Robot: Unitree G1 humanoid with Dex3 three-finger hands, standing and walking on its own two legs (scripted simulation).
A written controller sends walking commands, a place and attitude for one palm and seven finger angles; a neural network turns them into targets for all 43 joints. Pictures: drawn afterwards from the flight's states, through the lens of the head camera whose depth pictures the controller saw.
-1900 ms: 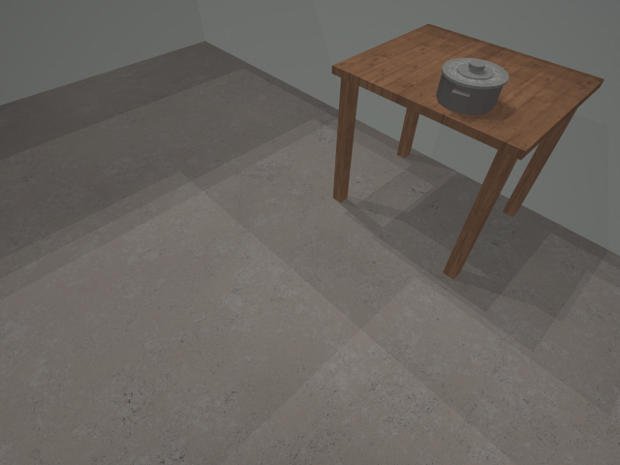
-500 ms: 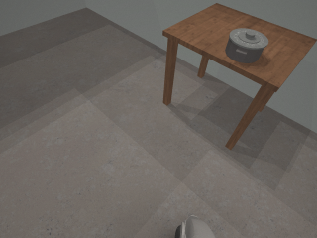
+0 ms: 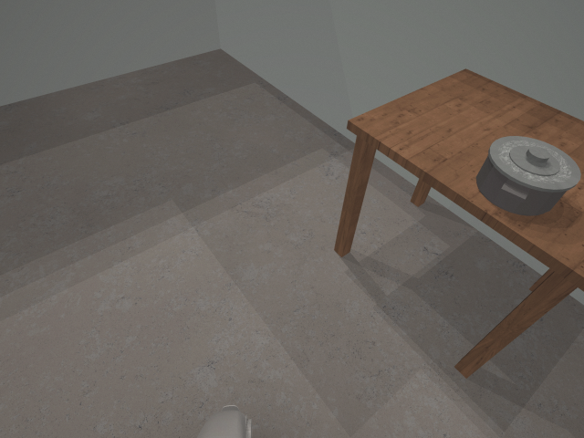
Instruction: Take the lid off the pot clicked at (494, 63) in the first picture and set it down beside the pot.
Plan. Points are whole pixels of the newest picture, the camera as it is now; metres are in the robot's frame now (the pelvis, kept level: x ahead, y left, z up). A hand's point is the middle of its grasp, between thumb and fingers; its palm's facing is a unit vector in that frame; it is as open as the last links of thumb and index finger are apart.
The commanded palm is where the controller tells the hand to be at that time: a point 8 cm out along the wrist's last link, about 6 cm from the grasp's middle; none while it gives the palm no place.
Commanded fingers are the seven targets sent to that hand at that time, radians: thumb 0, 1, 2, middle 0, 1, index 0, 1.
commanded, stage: turn to face it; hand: left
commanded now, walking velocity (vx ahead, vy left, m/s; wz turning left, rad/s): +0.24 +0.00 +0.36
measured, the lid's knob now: (538, 154) +0.74 -0.50 -0.01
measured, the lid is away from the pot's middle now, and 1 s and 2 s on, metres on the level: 0.00 0.00 0.00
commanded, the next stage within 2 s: take the last steps up to it in 1.62 s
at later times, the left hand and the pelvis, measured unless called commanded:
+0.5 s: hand (167, 401) +0.20 +0.23 -0.17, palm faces -0.03 -0.98 -0.19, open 7.4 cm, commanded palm none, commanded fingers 0.00 0.90 0.90 -0.20 -0.30 -0.20 -0.30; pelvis +0.14 +0.04 +0.00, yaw -8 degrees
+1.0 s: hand (214, 336) +0.31 +0.17 -0.16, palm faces -0.35 -0.90 -0.25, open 7.4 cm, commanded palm none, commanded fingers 0.00 0.90 0.90 -0.20 -0.30 -0.20 -0.30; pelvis +0.16 +0.01 +0.00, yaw -25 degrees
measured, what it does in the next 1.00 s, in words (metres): walks ahead, turning right: left foot, then right foot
